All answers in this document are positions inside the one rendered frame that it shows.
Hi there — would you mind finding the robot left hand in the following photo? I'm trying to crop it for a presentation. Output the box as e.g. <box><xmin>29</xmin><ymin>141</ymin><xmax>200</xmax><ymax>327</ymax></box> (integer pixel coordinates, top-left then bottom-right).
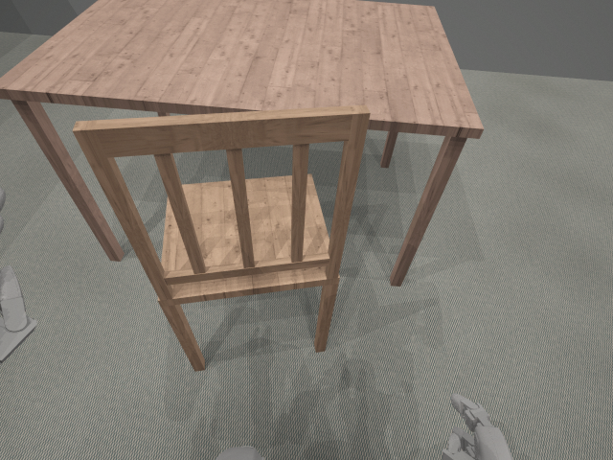
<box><xmin>0</xmin><ymin>187</ymin><xmax>37</xmax><ymax>365</ymax></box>

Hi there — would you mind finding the chair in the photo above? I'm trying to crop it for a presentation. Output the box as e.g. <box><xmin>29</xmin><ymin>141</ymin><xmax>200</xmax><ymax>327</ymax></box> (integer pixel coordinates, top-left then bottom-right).
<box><xmin>72</xmin><ymin>105</ymin><xmax>371</xmax><ymax>372</ymax></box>

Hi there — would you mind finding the robot right hand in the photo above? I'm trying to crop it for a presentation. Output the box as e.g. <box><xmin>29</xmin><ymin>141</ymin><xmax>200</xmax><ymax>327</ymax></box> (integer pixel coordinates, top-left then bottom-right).
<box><xmin>443</xmin><ymin>393</ymin><xmax>513</xmax><ymax>460</ymax></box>

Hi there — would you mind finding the table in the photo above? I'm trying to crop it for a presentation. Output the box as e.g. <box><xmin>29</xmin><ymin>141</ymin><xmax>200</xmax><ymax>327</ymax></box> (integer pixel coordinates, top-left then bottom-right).
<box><xmin>0</xmin><ymin>0</ymin><xmax>484</xmax><ymax>287</ymax></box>

